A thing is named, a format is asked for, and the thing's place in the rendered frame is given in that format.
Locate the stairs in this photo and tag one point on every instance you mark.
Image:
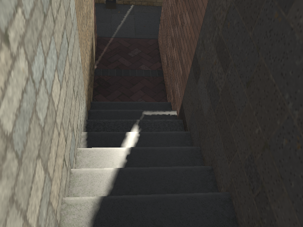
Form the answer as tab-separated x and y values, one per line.
137	167

